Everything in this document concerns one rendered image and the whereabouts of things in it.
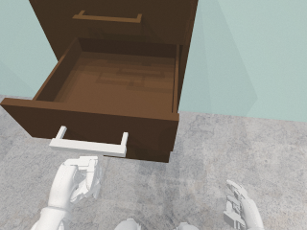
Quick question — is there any right robot hand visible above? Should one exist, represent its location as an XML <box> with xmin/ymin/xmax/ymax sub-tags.
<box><xmin>224</xmin><ymin>179</ymin><xmax>264</xmax><ymax>230</ymax></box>

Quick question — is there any drawer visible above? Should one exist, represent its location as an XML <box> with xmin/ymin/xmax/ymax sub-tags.
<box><xmin>0</xmin><ymin>37</ymin><xmax>179</xmax><ymax>151</ymax></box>

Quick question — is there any cabinet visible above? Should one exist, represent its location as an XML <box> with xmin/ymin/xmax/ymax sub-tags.
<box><xmin>29</xmin><ymin>0</ymin><xmax>199</xmax><ymax>163</ymax></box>

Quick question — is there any handle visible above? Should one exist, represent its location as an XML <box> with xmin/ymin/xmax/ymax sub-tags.
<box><xmin>72</xmin><ymin>14</ymin><xmax>142</xmax><ymax>31</ymax></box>
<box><xmin>49</xmin><ymin>126</ymin><xmax>129</xmax><ymax>157</ymax></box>

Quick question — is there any left robot hand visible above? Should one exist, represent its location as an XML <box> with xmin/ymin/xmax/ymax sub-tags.
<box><xmin>48</xmin><ymin>156</ymin><xmax>104</xmax><ymax>212</ymax></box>

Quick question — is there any left robot forearm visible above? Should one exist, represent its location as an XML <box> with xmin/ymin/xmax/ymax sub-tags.
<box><xmin>31</xmin><ymin>206</ymin><xmax>73</xmax><ymax>230</ymax></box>

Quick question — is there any left robot thigh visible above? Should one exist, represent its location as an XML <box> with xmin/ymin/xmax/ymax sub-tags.
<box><xmin>114</xmin><ymin>220</ymin><xmax>141</xmax><ymax>230</ymax></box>

